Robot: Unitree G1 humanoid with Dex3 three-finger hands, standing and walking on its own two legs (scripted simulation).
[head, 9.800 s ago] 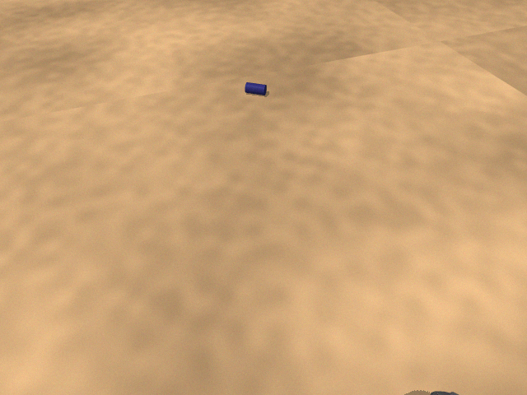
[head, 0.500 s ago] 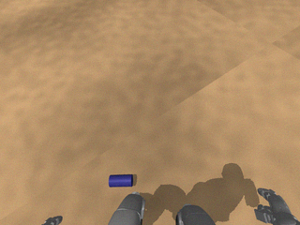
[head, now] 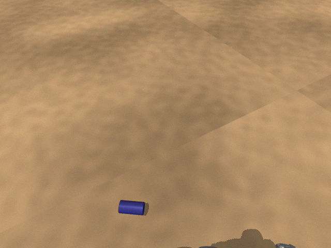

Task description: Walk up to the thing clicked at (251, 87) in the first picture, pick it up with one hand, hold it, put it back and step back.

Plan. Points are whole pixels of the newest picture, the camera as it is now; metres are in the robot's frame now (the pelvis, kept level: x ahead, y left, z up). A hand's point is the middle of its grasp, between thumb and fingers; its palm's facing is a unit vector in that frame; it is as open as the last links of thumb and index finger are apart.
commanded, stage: walk up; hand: left
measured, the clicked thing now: (131, 207) +0.44 +0.23 -0.73
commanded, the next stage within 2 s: none
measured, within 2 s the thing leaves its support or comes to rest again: neither
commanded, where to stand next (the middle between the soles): +0.04 +0.02 m, yaw -5 degrees
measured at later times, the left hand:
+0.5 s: hand out of the picture +0.11 +0.28 -0.14, palm faces -0.06 -0.92 -0.38, open 7.3 cm
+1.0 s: hand (74, 236) +0.18 +0.28 -0.14, palm faces -0.15 -0.91 -0.38, open 7.3 cm
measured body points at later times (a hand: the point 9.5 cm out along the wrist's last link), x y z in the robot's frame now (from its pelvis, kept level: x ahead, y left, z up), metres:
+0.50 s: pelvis +0.03 +0.02 +0.01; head +0.05 +0.01 +0.46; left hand +0.11 +0.33 -0.11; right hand +0.09 -0.29 -0.12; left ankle -0.02 +0.13 -0.73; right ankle +0.05 -0.10 -0.73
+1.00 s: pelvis +0.04 +0.04 +0.00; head +0.07 +0.03 +0.45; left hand +0.19 +0.33 -0.12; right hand +0.09 -0.29 -0.12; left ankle -0.02 +0.13 -0.73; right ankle +0.05 -0.10 -0.72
